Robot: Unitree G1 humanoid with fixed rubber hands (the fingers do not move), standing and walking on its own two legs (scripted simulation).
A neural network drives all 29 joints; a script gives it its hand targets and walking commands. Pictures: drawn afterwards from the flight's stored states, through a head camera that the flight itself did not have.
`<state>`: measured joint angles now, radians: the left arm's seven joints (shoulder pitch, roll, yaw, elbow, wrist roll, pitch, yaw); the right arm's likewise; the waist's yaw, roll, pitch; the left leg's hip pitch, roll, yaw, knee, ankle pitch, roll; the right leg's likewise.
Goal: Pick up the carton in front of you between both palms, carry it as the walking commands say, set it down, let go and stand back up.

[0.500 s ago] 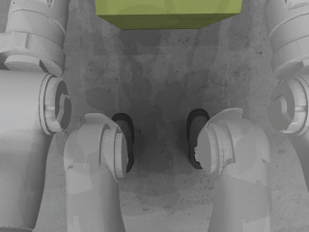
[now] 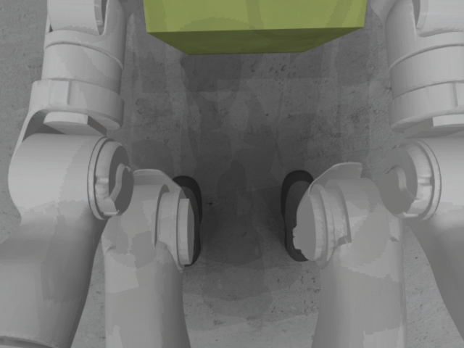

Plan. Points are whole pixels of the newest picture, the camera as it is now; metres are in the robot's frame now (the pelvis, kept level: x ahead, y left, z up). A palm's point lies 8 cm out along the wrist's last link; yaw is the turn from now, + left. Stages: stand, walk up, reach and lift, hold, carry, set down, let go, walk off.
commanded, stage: reach and lift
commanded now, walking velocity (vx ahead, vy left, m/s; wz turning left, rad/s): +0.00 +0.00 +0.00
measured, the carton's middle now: out of the picture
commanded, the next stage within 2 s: none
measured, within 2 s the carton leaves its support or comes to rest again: neither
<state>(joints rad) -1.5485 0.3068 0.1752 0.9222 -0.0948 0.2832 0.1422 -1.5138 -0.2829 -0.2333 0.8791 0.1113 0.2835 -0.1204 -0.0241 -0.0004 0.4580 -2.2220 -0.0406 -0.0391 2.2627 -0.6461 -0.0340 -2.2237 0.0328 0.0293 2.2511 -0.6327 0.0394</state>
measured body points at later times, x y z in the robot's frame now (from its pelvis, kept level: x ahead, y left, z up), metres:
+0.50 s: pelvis -0.02 +0.00 +0.12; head +0.27 +0.00 +0.46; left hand +0.52 +0.15 +0.05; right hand +0.52 -0.16 +0.05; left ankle +0.10 +0.13 -0.33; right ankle +0.10 -0.13 -0.33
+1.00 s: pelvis +0.02 +0.00 +0.24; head +0.22 +0.00 +0.64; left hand +0.48 +0.15 +0.19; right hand +0.47 -0.15 +0.19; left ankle +0.09 +0.13 -0.33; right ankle +0.10 -0.13 -0.33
